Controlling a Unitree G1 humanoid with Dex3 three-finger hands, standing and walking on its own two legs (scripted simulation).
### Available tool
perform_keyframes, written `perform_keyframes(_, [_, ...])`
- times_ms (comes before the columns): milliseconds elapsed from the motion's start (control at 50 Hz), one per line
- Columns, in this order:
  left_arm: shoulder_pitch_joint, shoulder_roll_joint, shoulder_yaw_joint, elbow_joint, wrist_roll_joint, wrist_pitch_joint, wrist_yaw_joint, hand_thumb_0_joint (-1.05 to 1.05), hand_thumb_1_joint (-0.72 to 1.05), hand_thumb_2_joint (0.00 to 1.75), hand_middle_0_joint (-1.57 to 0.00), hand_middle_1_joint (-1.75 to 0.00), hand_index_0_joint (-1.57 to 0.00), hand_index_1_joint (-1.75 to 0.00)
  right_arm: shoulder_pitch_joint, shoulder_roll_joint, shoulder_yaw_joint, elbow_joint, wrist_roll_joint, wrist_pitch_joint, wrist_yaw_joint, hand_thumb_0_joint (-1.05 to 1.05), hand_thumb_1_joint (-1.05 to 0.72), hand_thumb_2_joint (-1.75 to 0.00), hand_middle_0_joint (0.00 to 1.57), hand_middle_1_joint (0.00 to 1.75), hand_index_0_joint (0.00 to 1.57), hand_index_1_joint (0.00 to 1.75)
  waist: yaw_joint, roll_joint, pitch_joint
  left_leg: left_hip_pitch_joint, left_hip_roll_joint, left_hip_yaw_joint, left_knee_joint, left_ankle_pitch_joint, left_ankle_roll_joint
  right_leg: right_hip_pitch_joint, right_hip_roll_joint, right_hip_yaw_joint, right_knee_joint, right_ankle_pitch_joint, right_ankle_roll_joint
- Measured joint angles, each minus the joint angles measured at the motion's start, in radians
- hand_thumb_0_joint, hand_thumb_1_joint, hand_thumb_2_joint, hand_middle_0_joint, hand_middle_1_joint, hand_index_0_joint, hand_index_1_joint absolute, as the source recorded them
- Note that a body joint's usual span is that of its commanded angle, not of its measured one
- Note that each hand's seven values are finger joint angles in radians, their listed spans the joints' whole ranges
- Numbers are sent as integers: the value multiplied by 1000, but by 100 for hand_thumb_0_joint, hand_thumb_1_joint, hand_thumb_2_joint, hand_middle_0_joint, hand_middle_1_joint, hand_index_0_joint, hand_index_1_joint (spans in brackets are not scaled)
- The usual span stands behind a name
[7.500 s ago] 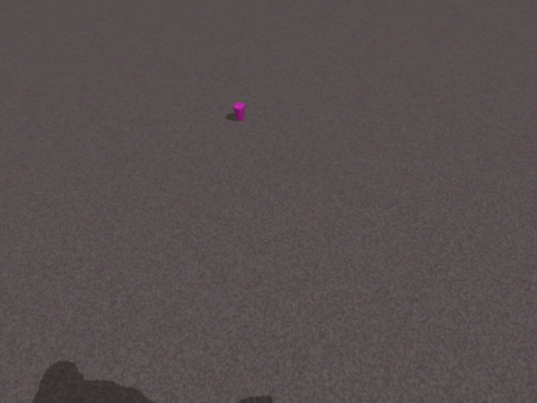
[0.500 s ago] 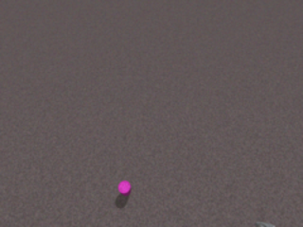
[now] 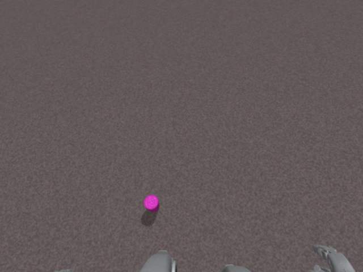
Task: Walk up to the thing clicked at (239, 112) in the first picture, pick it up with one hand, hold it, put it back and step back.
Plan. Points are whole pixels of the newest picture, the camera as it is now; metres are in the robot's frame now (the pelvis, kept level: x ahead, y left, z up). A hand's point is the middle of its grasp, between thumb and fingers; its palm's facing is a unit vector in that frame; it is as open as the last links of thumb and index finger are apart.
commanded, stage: walk up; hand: left
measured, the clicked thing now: (152, 204) +0.48 +0.23 -0.70
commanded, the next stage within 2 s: none
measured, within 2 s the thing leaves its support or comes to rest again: neither
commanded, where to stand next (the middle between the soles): +0.09 +0.00 m, yaw -1 degrees
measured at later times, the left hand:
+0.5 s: hand out of the picture +0.05 +0.30 -0.13, palm faces +0.04 -0.92 -0.39, open 7.4 cm
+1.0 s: hand out of the picture +0.07 +0.34 -0.15, palm faces +0.08 -0.90 -0.42, open 7.4 cm
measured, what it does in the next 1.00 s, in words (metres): steps on the spot: left foot, then right foot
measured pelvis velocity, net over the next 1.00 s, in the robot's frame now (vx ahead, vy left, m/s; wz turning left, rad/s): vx -0.04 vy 0.04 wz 0.09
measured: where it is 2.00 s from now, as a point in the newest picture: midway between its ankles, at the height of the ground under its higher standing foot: outside the picture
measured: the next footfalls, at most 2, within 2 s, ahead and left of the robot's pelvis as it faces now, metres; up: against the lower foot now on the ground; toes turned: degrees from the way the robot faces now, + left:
left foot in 0.28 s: -0.01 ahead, +0.14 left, +0.00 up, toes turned +6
right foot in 0.56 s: +0.19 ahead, -0.10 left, +0.00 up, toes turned +3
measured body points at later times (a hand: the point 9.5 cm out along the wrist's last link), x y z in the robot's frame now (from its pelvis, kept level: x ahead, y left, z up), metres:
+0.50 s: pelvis +0.03 +0.01 +0.02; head +0.04 +0.02 +0.46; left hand +0.05 +0.34 -0.10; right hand +0.09 -0.30 -0.10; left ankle -0.05 +0.14 -0.72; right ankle +0.11 -0.11 -0.69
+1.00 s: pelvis -0.04 +0.04 -0.01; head +0.01 +0.07 +0.43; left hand +0.07 +0.38 -0.13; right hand +0.05 -0.26 -0.13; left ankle -0.06 +0.16 -0.72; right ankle +0.05 -0.10 -0.65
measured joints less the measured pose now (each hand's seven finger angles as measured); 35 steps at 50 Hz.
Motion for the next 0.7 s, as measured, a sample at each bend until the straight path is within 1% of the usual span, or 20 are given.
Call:
perform_keyframes(20, [9, -2, -2, -10, 6, 1, 0, 0, 90, 89, -20, -30, -20, -30, -3, -1, -4, -14, -2, 4, -7, 0, -90, -90, 20, 30, 20, 30, 6, -5, 8, -25, -31, -23, 99, -102, 2, -11, -7, 6, 10, 5, -5])
perform_keyframes(40, [16, -7, -3, -18, 9, 3, 1, 0, 90, 89, -20, -30, -20, -30, -3, -3, -7, -27, -2, 6, -9, 0, -90, -90, 20, 30, 20, 30, 12, -8, 15, -47, -61, -43, 205, -165, 3, -17, -15, 11, 9, 14, -8])
perform_keyframes(80, [24, -22, -5, -27, 15, 3, 9, 0, 90, 89, -20, -30, -20, -30, 6, -12, -12, -50, 3, 5, -7, 0, -90, -90, 20, 30, 20, 30, 15, -1, 25, -68, -99, -68, 379, -199, -1, -22, -23, 10, -15, 40, -7])
perform_keyframes(120, [30, -35, -8, -33, 22, -8, 15, 0, 90, 89, -21, -30, -20, -30, 31, -19, -14, -58, 4, -7, -4, 0, -90, -90, 20, 30, 20, 30, 15, 12, 20, -41, -98, -71, 432, -176, -9, -18, -26, -2, -46, 61, -4])
perform_keyframes(180, [63, -44, -7, -64, 35, -34, 3, 0, 90, 89, -21, -30, -21, -30, 104, -17, -10, -34, -9, -20, 20, 0, -90, -90, 20, 30, 20, 30, 20, 14, -24, 71, -53, -30, 291, -202, -13, 2, -39, -31, -82, 65, -14])
perform_keyframes(240, [114, -33, -2, -105, 34, -56, -19, 0, 90, 89, -21, -30, -21, -30, 173, -7, -5, -11, -25, -26, 44, 0, -90, -90, 20, 30, 20, 30, 26, -10, -65, 191, -19, 20, 60, -267, 0, 34, -65, -57, -104, 60, -13])
perform_keyframes(260, [131, -25, -2, -114, 32, -58, -25, 0, 90, 89, -21, -30, -21, -30, 188, -4, -6, -7, -28, -33, 47, 0, -90, -90, 20, 30, 20, 30, 26, -16, -72, 228, -10, 32, -28, -245, 9, 45, -70, -65, -111, 61, -5])
perform_keyframes(280, [149, -15, -1, -120, 30, -55, -30, 0, 90, 89, -21, -30, -21, -31, 201, -1, -9, -7, -30, -45, 48, 0, -90, -90, 20, 30, 20, 30, 25, -23, -78, 273, -3, 48, -134, -184, 18, 50, -74, -69, -106, 56, 4])
perform_keyframes(300, [166, -1, 1, -122, 28, -48, -33, 0, 90, 89, -21, -30, -21, -31, 210, 8, -14, -10, -33, -61, 46, 0, -90, -90, 20, 30, 20, 30, 23, -43, -78, 304, -12, 62, -201, -81, 17, 46, -84, -58, -76, 32, 4])
perform_keyframes(320, [182, 10, 6, -116, 26, -37, -32, 0, 90, 89, -21, -30, -21, -31, 222, 18, -17, -18, -42, -77, 43, 0, -90, -90, 20, 30, 20, 30, 22, -64, -83, 318, -22, 74, -211, -55, 11, 25, -81, -23, -7, -30, 5])
perform_keyframes(340, [196, 14, 9, -103, 25, -26, -30, 0, 90, 89, -21, -30, -21, -30, 240, 22, -17, -30, -44, -90, 41, 0, -90, -90, 20, 30, 20, 30, 12, -69, -96, 323, -23, 75, -209, -63, 12, -2, -62, 3, 66, -73, 8])
perform_keyframes(360, [206, 19, 9, -87, 23, -19, -30, 0, 90, 89, -21, -30, -21, -30, 258, 25, -16, -40, -40, -100, 40, 0, -90, -90, 20, 30, 20, 30, -2, -69, -107, 334, -20, 69, -217, -70, 17, -29, -41, 26, 125, -78, 9])
perform_keyframes(420, [221, 35, 7, -69, 11, -28, -37, 0, 90, 89, -20, -30, -20, -30, 296, 27, -5, -55, -32, -116, 30, 0, -90, -90, 21, 30, 20, 30, -21, -79, -109, 389, -11, 66, -271, -64, 12, -94, -18, 68, 194, -27, 18])
perform_keyframes(480, [215, 37, 0, -63, -1, -44, -34, 1, 90, 89, -20, -30, -20, -30, 304, 14, 1, -64, -26, -111, 19, 0, -90, -90, 21, 30, 20, 30, -27, -69, -87, 418, 7, 71, -266, -82, -5, -117, -30, 60, 108, 20, 34])
perform_keyframes(520, [191, 29, -3, -62, -12, -50, -23, 1, 90, 89, -20, -30, -20, -30, 288, 5, 1, -72, -20, -86, 11, 0, -90, -90, 21, 30, 20, 30, -28, -53, -58, 412, 21, 73, -209, -122, -13, -102, -40, 38, 18, 98, 36])
perform_keyframes(560, [169, 24, -6, -68, -19, -58, -8, 0, 90, 89, -20, -30, -20, -30, 265, -3, 0, -84, -6, -53, 5, 0, -90, -90, 21, 30, 20, 30, -24, -40, -37, 381, 29, 79, -109, -182, -16, -66, -41, 17, -97, 231, 35])
perform_keyframes(580, [150, 16, -4, -68, -18, -60, 0, 0, 90, 89, -20, -30, -20, -30, 246, -8, -3, -86, 2, -37, 1, 0, -90, -90, 21, 30, 20, 30, -20, -21, -23, 351, 43, 77, -40, -211, -13, -70, -29, 10, -92, 226, 35])
perform_keyframes(600, [125, 4, -5, -74, -17, -60, 6, 0, 90, 89, -20, -30, -20, -30, 220, -12, -7, -90, 10, -21, -5, 0, -90, -90, 20, 30, 20, 30, -22, 1, -3, 305, 42, 50, 57, -242, -3, -83, -19, 0, -70, 212, 32])
perform_keyframes(640, [78, -10, -20, -107, -16, -60, 16, 0, 90, 89, -20, -30, -20, -30, 171, -13, -12, -110, 14, 10, -14, 0, -90, -90, 20, 30, 20, 30, -18, 16, 37, 193, -14, -10, 294, -321, 6, -110, -24, -1, -49, 208, 25])
perform_keyframes(700, [25, -28, -35, -151, -16, -58, 35, 0, 90, 89, -21, -30, -21, -30, 129, -21, -19, -146, 14, 28, -12, 0, -90, -90, 20, 30, 20, 30, -12, 39, 67, 68, -69, -65, 544, -301, 5, -134, -34, 0, -64, 235, 29])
